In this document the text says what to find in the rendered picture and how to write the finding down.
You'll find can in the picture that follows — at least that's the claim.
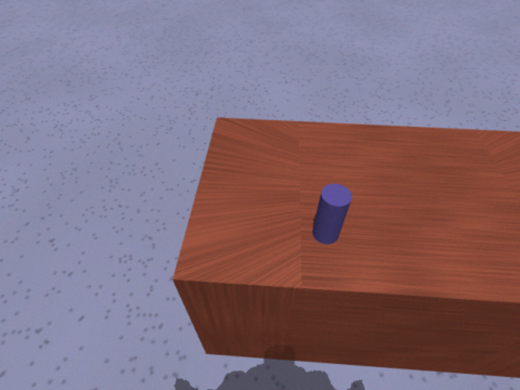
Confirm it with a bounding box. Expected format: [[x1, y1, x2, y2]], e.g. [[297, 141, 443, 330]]
[[313, 184, 352, 245]]

